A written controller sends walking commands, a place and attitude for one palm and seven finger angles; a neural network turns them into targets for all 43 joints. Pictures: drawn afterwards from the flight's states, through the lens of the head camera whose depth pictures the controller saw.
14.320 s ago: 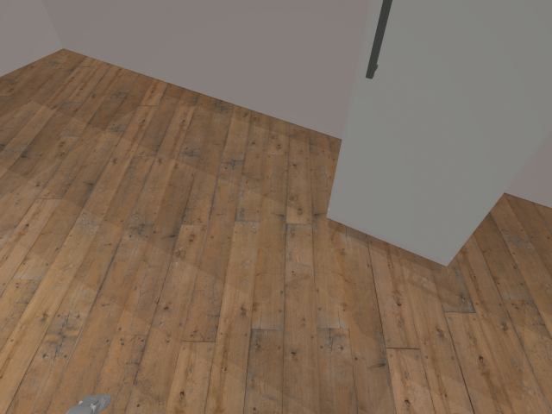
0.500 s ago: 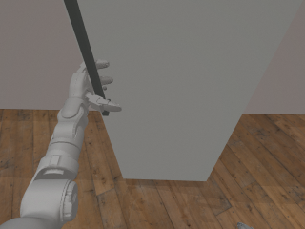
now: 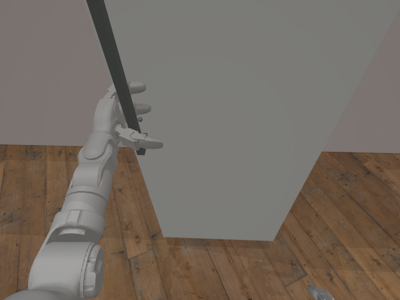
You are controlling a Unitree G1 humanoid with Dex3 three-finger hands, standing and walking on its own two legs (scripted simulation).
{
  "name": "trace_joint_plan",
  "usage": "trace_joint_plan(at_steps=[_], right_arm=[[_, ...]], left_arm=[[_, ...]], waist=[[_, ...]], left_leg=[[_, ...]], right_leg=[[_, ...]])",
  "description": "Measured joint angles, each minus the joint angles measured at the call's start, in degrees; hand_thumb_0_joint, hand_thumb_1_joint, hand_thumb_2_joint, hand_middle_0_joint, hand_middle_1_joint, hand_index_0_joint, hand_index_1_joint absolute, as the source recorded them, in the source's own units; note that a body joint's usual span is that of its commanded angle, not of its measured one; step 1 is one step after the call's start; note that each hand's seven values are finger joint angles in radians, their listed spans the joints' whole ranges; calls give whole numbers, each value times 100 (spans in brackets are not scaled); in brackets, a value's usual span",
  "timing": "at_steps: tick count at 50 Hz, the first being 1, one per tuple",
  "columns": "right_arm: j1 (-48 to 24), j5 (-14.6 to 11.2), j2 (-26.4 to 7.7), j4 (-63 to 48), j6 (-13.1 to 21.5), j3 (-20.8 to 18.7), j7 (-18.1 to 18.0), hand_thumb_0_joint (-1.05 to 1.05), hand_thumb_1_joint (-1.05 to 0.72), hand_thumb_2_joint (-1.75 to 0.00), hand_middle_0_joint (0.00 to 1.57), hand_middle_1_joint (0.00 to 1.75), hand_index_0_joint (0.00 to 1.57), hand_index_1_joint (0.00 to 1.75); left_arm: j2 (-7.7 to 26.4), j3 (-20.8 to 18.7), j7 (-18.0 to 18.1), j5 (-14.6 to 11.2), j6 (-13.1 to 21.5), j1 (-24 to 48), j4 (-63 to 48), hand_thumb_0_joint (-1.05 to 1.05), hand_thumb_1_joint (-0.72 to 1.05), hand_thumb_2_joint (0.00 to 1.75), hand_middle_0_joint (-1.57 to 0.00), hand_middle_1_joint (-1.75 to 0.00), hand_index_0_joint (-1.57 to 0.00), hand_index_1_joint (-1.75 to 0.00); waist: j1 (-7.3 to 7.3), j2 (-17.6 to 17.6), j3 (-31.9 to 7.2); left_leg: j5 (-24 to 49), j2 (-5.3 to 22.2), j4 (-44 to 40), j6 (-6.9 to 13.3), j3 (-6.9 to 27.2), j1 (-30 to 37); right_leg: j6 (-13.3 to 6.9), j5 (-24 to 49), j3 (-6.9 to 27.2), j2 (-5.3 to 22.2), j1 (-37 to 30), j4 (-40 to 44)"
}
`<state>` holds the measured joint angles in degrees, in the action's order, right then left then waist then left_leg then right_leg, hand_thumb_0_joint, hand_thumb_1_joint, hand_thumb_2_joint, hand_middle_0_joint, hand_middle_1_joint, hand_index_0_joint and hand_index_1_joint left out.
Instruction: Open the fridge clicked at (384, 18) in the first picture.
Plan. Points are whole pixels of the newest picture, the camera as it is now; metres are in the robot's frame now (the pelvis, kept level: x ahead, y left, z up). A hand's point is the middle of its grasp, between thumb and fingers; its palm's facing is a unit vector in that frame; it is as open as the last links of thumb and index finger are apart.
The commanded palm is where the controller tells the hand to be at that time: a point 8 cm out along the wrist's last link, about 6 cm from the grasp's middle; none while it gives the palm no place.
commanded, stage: grip the handle and tug to test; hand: left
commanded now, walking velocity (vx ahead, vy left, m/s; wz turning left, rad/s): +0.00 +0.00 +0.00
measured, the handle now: (120, 65) +0.48 +0.16 +0.25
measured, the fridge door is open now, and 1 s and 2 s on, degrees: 0 0 12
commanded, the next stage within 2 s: pull the door a little, standing still in 1.30 s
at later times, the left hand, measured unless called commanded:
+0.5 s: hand (138, 119) +0.42 +0.13 +0.16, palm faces -0.01 -1.00 +0.00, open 6.7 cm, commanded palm +0.40 +0.18 +0.16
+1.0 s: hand (138, 119) +0.42 +0.13 +0.16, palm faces +0.00 -1.00 +0.00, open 5.3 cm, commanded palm +0.39 +0.18 +0.16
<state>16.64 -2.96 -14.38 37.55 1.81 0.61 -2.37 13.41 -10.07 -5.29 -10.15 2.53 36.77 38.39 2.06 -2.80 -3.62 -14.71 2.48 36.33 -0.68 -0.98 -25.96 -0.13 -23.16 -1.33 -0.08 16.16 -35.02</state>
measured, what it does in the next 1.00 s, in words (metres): stands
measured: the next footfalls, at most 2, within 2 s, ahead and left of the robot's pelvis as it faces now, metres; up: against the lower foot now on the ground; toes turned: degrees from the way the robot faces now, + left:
none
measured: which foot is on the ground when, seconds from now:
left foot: down 0.00-1.00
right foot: down 0.00-1.00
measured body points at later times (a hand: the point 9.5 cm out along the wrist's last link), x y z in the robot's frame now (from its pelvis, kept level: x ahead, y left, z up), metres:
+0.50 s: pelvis +0.00 +0.00 +0.00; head +0.01 -0.01 +0.45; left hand +0.42 +0.19 +0.16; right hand +0.11 -0.25 -0.11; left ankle +0.04 +0.13 -0.72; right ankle -0.06 -0.12 -0.72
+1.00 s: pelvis +0.00 +0.00 +0.00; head +0.01 -0.01 +0.45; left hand +0.42 +0.19 +0.16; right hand +0.11 -0.25 -0.11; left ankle +0.04 +0.13 -0.72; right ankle -0.06 -0.12 -0.72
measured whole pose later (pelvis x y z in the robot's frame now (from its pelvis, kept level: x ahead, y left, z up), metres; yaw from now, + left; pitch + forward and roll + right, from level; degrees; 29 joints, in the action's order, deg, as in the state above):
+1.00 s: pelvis +0.00 +0.00 +0.00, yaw +0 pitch +4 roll -1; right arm 16.7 -2.9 -14.3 37.6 1.5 0.5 -2.2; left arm 13.4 -9.7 -4.4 -10.2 1.4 35.6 36.5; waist 2.0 -2.7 -3.7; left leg -14.7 2.4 35.8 -0.7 -0.9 -25.3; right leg -0.1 -23.0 -1.4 0.0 15.4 -34.3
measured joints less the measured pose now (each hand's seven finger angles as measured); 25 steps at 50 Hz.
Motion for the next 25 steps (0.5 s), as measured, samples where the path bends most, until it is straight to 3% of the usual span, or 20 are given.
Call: trace_joint_plan(at_steps=[9, 25], right_arm=[[10, -5, 7, 5, -21, 1, -7, 1, -90, -89, 20, 30, 20, 30], [16, -4, -7, 6, -56, -13, -16, 1, -90, -89, 20, 30, 20, 30]], left_arm=[[-17, 25, 41, 3, -67, -72, -126, -1, -17, 45, -31, -125, -29, -125], [13, 0, 28, -3, -124, -113, -195, 0, 55, 75, -38, -135, -36, -135]], waist=[[-7, 7, 3], [7, 22, 13]], left_leg=[[-9, -5, -15, 6, -6, 44], [4, -3, -56, 3, -5, 84]], right_leg=[[8, 2, 6, 5, -49, 31], [4, 21, 7, 1, -92, 81]])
